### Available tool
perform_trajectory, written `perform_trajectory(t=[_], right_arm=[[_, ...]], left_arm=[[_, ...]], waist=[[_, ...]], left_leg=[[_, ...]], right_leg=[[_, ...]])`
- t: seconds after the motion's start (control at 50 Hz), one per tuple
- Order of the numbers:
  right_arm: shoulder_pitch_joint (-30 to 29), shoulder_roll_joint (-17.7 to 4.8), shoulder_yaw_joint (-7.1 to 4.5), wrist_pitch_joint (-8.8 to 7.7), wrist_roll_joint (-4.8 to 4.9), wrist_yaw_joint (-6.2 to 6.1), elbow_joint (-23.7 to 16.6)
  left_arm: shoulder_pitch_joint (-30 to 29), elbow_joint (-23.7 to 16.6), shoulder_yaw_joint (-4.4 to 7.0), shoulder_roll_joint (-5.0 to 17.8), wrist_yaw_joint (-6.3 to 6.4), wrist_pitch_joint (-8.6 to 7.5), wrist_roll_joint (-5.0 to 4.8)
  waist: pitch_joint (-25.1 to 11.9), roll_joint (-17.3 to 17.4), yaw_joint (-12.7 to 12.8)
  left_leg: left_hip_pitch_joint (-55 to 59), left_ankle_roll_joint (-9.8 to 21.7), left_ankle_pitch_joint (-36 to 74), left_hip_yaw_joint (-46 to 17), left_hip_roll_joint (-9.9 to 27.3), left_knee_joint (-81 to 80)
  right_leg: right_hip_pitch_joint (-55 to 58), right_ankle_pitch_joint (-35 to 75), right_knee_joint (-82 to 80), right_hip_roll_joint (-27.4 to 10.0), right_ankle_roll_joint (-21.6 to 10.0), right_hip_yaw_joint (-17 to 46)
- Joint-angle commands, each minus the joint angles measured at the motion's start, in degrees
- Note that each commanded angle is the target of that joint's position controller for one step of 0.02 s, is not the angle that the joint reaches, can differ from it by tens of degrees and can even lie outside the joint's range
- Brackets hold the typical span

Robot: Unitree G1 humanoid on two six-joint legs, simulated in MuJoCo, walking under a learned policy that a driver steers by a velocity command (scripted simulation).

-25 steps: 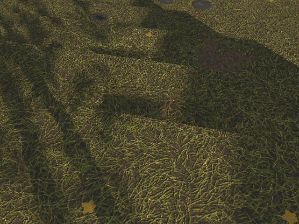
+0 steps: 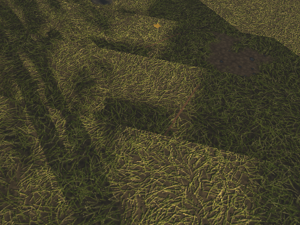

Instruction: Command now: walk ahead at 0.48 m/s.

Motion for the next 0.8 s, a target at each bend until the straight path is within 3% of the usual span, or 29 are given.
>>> perform_trajectory(t=[0.02, 0.04, 0.06, 0.08, 0.12, 0.18, 0.26, 0.32, 0.38, 0.42, 0.44, 0.46, 0.48, 0.5, 0.52, 0.54, 0.56, 0.58, 0.6, 0.62, 0.66, 0.7, 0.8], right_arm=[[8.61, -6.09, -1.22, -0.73, -0.61, 0.22, 1.2], [6.33, -4.4, -0.73, -1.23, -1.21, 0.45, 1.15], [5.87, -3.77, -0.52, -1.28, -1.42, 0.64, 1.64], [6.61, -3.74, -0.48, -1.31, -1.29, 0.64, 2.26], [8.98, -5.46, -0.74, -1.39, -1.24, -0.05, 3.5], [13.03, -7.8, -1.2, -1.2, -1.27, -1.59, 4.65], [16.83, -8.85, -1.31, -0.64, -0.65, -2.62, 5.53], [20.48, -8.94, -1.42, -0.38, -0.51, -2.72, 7.26], [22.12, -9.05, -1.76, 0.65, -0.52, -2.86, 8.32], [20.79, -10.0, -2.18, 1.49, -0.54, -3.08, 7.75], [19.53, -10.69, -2.34, 1.97, -0.56, -3.24, 7.11], [18.36, -10.39, -2.17, 2.51, -0.63, -3.45, 6.32], [18.83, -9.51, -1.58, 2.49, -1.34, -3.83, 4.83], [24.72, -2.02, 0.94, 0.8, -2.52, -2.64, 3.04], [22.79, -4.82, 0.48, -1.56, -1.04, -1.85, 3.55], [16.83, -8.62, -0.67, -3.02, 1.08, -1.41, 1.5], [13.03, -8.86, -0.66, -3.72, 1.14, -1.68, 0.31], [11.4, -8.73, -1.12, -3.75, 0.12, -2.13, 0.12], [11.75, -8.67, -1.58, -3.03, -0.42, -2.47, -0.1], [12.34, -8.01, -1.71, -2.19, -0.67, -2.59, -0.44], [12.03, -6.62, -1.7, -0.99, -1.31, -2.9, -1.01], [7.52, -6.09, -1.64, -0.53, -1.68, -3.23, -2.91], [-2.37, -4.1, -0.85, -1.15, -1.22, -2.27, -6.68]], left_arm=[[-4.67, -6.38, 1.54, 6.83, 0.19, -2.87, -1.35], [-3.93, -6.1, 2.14, 6.49, 0.69, -2.11, -0.43], [-2.03, -5.78, 2.11, 4.93, 0.84, -1.2, -0.18], [-1.32, -5.69, 2.08, 3.73, 0.94, -0.5, -0.09], [-4.04, -7.11, 2.39, 3.91, 1.19, 0.25, 0.25], [-12.04, -10.13, 2.83, 4.95, 1.14, 0.13, 1.1], [-20.01, -12.21, 2.16, 3.39, -0.01, -0.65, 0.59], [-24.41, -13.86, 1.61, 3.04, -1.11, -0.51, 0.04], [-27.5, -16.36, 1.55, 3.74, -2.31, -0.36, -0.11], [-25.83, -17.22, 1.99, 4.87, -2.91, -0.29, -0.01], [-21.69, -16.6, 2.83, 6.39, -3.06, -0.22, 0.12], [-13.05, -14.35, 4.34, 8.59, -3.09, -0.11, 0.15], [-3.12, -12.13, 6.33, 13.29, -2.58, 0.22, 0.14], [1.71, -11.47, 7.56, 18.96, -2.31, 0.54, -0.21], [3.01, -11.5, 6.07, 14.3, -2.46, 0.52, -0.12], [0.2, -12.08, 5.28, 11.38, -2.3, 0.47, 0.28], [-4.4, -13.56, 4.74, 9.78, -2.14, 0.37, 0.54], [-8.14, -14.77, 4.17, 8.04, -2.14, 0.35, 1.04], [-10.26, -15.68, 3.59, 6.54, -2.04, 0.15, 1.64], [-10.98, -16.27, 3.51, 6.24, -1.88, 0.15, 1.6], [-9.29, -16.41, 3.96, 7.88, -1.09, 0.02, 0.99], [-6.16, -15.91, 4.53, 9.63, -0.03, 0.09, 0.68], [-1.98, -15.16, 4.62, 9.39, 0.95, 0.92, 0.28]], waist=[[-5.12, 3.08, -4.68], [-4.02, 3.55, -2.3], [-3.67, 4.92, -0.69], [-3.12, 5.1, -0.11], [-0.98, 4.66, 0.08], [0.77, 2.97, -1.63], [1.0, 3.21, -4.19], [1.72, 2.85, -5.96], [2.46, 2.68, -6.28], [0.8, 3.99, -4.48], [-2.28, 5.21, -2.06], [-6.94, 4.81, 2.39], [-13.12, 0.88, 5.77], [-20.45, -13.35, 2.35], [-24.64, -10.17, 3.77], [-16.74, -8.54, 4.2], [-11.6, -3.32, 2.73], [-7.9, 0.13, 0.59], [-6.79, -0.49, -1.7], [-6.36, -1.24, -2.83], [-5.15, -1.51, -3.36], [-3.2, -1.75, -2.31], [-1.61, -4.12, 1.06]], left_leg=[[23.78, 10.11, -8.27, -27.67, 18.23, -22.35], [17.74, 8.71, -3.9, -22.07, 15.67, -23.69], [14.07, 8.43, -2.84, -19.02, 14.33, -25.04], [11.78, 8.83, -2.0, -17.15, 13.71, -26.27], [9.61, 9.91, -0.74, -14.5, 13.36, -28.52], [12.83, 10.0, 1.73, -13.07, 13.67, -29.62], [16.27, 7.54, 4.85, -7.21, 11.92, -29.36], [21.96, 6.98, 5.76, -4.51, 13.66, -28.06], [30.18, 5.86, 10.08, -3.16, 16.61, -24.33], [32.74, 4.6, 23.24, -1.34, 17.29, -18.85], [32.86, 3.67, 34.84, 0.06, 16.79, -13.02], [30.46, 2.05, 42.5, 2.76, 14.51, -1.95], [18.87, -0.44, 33.55, 4.78, 11.94, 14.55], [-7.13, -4.88, -4.43, 3.17, 0.39, 37.59], [-15.21, -3.61, -22.52, -7.81, -1.02, 44.81], [-20.56, -1.99, -19.23, -9.3, 2.23, 46.5], [-19.88, -1.32, -14.03, -8.7, 4.86, 43.05], [-16.77, -1.54, -10.62, -8.34, 6.67, 37.81], [-11.97, -1.8, -8.49, -8.72, 8.1, 34.1], [-9.56, -2.51, -7.82, -8.67, 8.34, 31.6], [-8.64, -4.38, -5.85, -7.65, 7.9, 26.07], [-10.75, -6.09, 0.4, -7.34, 7.25, 17.57], [-4.32, -5.99, 16.75, -6.58, 3.11, -0.81]], right_leg=[[-29.28, 6.85, 15.03, -5.18, -2.25, 1.62], [-25.05, 9.59, 11.25, -7.26, -2.34, 1.79], [-21.82, 10.39, 9.21, -7.99, -2.23, 1.92], [-20.71, 10.27, 7.29, -8.31, -1.99, 1.45], [-23.19, 12.98, 3.01, -8.85, -0.81, 0.52], [-30.24, 22.6, -7.49, -9.34, 1.04, 0.31], [-28.58, 33.51, -21.9, -6.79, 1.22, -2.67], [-28.89, 33.75, -26.25, -5.69, 0.47, -3.15], [-31.97, 27.22, -28.42, -4.69, -1.75, -2.78], [-27.9, 21.33, -29.04, -2.6, -3.73, -5.02], [-21.39, 19.47, -29.05, -0.41, -4.86, -7.04], [-10.05, 20.82, -30.52, 2.44, -6.35, -8.91], [6.79, 22.53, -30.35, -2.26, -9.45, 0.26], [28.84, 12.74, -35.56, -16.59, -20.43, 31.13], [33.32, 8.32, -43.88, -19.17, -20.97, 43.36], [28.3, 9.84, -44.24, -17.22, -17.75, 35.4], [19.77, 14.54, -44.71, -14.84, -15.98, 27.88], [11.11, 20.28, -45.67, -12.66, -15.0, 22.22], [5.13, 24.78, -46.99, -10.8, -14.25, 18.82], [2.02, 26.32, -48.13, -9.56, -14.35, 17.4], [-1.93, 28.7, -49.44, -8.58, -14.83, 14.71], [-3.33, 29.75, -49.87, -7.87, -14.4, 13.43], [-7.12, 22.83, -48.51, -4.64, -10.38, 11.51]])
